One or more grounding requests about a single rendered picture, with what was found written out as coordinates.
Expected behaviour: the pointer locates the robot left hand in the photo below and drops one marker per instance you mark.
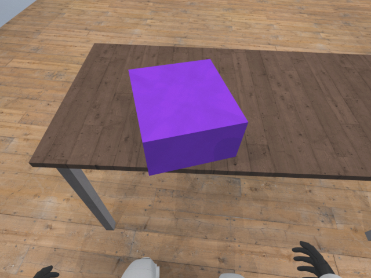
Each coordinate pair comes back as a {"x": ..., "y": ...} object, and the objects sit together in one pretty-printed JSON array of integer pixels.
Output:
[{"x": 46, "y": 273}]

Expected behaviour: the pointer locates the robot right hand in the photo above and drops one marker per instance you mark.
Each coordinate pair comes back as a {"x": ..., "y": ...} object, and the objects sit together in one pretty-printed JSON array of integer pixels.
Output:
[{"x": 321, "y": 267}]

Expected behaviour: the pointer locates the robot left thigh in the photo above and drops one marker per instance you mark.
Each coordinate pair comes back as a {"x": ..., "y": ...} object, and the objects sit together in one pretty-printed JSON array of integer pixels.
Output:
[{"x": 142, "y": 268}]

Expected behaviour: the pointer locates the carton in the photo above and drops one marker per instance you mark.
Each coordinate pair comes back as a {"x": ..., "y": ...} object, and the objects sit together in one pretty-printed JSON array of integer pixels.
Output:
[{"x": 187, "y": 115}]

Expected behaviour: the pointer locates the table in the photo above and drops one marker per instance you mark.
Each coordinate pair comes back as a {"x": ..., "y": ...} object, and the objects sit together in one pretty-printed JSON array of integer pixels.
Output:
[{"x": 309, "y": 116}]

